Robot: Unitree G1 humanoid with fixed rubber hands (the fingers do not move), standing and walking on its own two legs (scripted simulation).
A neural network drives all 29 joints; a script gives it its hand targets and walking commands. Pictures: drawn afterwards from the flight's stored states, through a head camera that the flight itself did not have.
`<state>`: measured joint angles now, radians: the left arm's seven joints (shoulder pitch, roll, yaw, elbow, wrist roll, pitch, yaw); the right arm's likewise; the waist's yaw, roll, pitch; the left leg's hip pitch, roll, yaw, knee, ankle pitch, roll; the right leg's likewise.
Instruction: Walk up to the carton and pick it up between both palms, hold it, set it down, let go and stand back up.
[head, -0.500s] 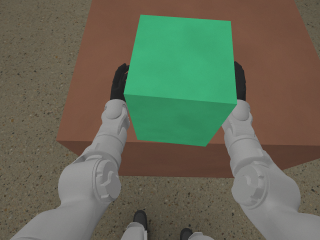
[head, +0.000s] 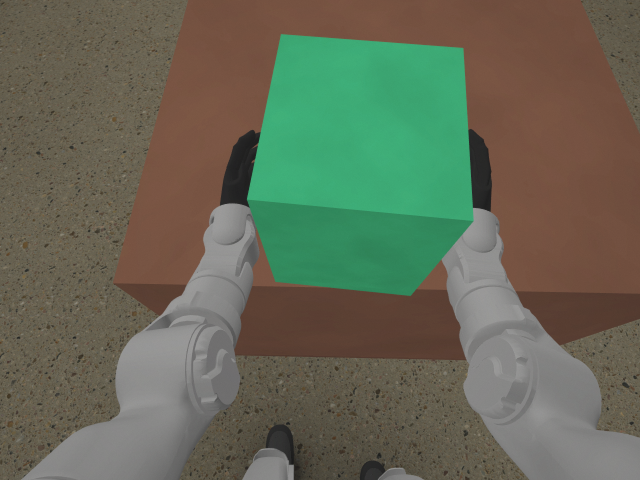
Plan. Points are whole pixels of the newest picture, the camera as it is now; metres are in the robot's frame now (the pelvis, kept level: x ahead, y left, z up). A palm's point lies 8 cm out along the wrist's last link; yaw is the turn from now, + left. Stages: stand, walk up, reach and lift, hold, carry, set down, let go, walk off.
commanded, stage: reach and lift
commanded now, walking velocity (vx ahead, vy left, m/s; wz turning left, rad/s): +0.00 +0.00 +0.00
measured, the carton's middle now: (354, 183) +0.47 -0.04 +0.02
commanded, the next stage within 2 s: none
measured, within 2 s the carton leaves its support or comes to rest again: leaves its support in 0.04 s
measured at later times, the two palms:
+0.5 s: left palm (236, 201) +0.45 +0.11 +0.02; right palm (473, 210) +0.42 -0.18 +0.03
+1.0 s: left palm (231, 216) +0.43 +0.12 +0.02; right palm (473, 220) +0.40 -0.17 +0.03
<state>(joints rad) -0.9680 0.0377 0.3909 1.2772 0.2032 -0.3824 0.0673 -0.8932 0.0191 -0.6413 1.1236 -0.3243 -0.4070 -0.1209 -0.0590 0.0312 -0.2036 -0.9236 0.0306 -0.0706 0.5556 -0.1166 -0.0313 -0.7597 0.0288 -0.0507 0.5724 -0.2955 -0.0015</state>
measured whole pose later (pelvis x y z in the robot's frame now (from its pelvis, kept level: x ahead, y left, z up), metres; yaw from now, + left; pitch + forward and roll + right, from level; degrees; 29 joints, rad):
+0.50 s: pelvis +0.00 +0.00 +0.00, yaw +0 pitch +28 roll -2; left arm -0.95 0.07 0.32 1.37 0.20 -0.51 0.09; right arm -0.87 0.02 -0.64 1.25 -0.32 -0.59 -0.15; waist -0.06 0.03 -0.24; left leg -0.92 0.04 -0.07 0.56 -0.11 -0.03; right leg -0.76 0.04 -0.05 0.57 -0.29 0.00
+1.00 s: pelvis +0.00 +0.00 +0.00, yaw +0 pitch +28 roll -2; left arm -0.85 0.09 0.20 1.38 0.14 -0.52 0.12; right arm -0.79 0.01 -0.46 1.26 -0.29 -0.57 -0.21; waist -0.06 0.05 -0.31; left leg -0.92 0.04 -0.07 0.56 -0.12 -0.03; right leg -0.76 0.04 -0.05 0.57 -0.29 0.00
